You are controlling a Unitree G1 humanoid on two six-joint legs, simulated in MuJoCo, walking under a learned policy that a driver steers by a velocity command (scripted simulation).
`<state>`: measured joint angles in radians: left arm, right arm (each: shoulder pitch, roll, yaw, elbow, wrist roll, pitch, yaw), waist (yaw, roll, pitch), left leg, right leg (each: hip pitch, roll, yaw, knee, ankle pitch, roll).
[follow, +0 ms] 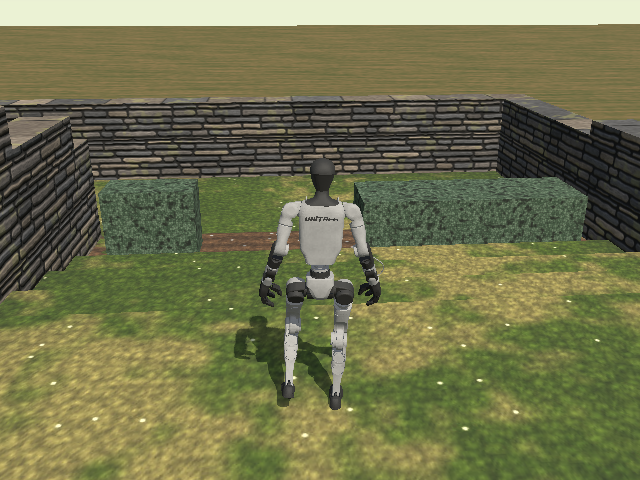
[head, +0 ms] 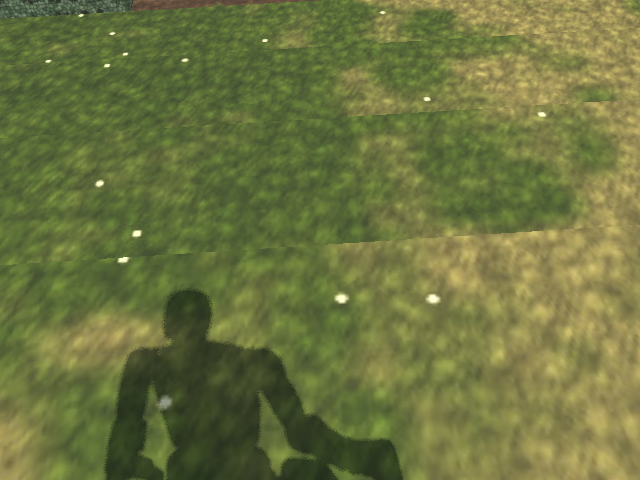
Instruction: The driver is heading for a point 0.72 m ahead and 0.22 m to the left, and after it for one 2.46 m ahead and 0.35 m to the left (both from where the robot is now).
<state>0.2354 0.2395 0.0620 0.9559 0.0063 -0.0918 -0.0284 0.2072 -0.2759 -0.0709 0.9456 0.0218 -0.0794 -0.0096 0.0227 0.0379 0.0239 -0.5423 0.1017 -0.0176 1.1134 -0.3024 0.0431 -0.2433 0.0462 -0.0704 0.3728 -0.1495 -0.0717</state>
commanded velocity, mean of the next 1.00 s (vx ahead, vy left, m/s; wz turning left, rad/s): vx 0.50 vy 0.00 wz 0.09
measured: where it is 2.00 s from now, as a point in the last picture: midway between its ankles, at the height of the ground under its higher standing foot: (325, 347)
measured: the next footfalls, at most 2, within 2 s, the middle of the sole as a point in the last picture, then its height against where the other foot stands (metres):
left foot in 0.36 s outside the picture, level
right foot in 0.88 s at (393, 385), level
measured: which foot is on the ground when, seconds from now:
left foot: up 0.00-0.34, down 0.36-0.92, up 0.94-1.00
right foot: down 0.00-0.36, up 0.38-0.86, down 0.88-1.00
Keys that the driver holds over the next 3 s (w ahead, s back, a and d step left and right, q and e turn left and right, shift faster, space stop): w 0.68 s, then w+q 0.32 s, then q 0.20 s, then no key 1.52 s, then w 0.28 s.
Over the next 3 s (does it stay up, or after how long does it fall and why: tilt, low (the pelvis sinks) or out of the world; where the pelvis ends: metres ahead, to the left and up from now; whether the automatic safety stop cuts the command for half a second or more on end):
stays up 0.86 0.11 -0.01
